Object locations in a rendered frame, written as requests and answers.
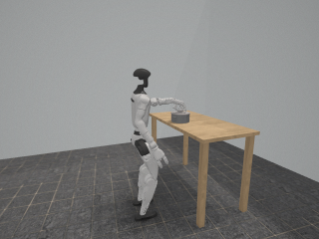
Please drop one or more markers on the left robot hand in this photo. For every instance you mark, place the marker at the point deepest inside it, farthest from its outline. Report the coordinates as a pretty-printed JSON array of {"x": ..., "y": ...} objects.
[{"x": 181, "y": 105}]

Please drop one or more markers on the pot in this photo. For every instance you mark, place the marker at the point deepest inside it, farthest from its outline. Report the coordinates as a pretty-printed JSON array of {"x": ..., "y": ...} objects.
[{"x": 179, "y": 118}]

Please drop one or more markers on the left robot forearm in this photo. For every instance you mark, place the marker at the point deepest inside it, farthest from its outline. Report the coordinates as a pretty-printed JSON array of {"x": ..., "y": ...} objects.
[{"x": 166, "y": 101}]

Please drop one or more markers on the right robot hand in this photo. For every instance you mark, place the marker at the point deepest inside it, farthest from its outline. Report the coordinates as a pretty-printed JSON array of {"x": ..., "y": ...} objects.
[{"x": 158, "y": 155}]

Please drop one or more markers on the robot right upper arm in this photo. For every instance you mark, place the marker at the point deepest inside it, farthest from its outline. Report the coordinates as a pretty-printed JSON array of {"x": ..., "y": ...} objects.
[{"x": 142, "y": 108}]

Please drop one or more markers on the lid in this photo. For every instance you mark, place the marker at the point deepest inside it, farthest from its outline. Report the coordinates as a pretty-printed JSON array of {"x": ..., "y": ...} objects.
[{"x": 176, "y": 113}]

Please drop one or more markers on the left robot foot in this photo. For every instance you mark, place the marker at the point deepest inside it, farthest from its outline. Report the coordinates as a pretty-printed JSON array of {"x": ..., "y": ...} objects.
[{"x": 138, "y": 202}]

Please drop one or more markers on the right robot forearm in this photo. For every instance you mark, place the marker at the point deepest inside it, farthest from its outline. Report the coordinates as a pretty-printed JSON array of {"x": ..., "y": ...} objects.
[{"x": 144, "y": 132}]

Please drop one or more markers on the table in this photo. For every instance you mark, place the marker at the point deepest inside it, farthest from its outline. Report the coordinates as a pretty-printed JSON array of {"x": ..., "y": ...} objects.
[{"x": 206, "y": 129}]

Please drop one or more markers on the robot left upper arm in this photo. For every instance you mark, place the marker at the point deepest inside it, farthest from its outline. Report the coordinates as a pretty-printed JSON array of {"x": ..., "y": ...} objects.
[{"x": 154, "y": 102}]

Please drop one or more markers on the robot right shin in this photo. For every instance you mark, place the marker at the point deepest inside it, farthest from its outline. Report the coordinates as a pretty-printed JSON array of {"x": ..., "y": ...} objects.
[{"x": 148, "y": 194}]

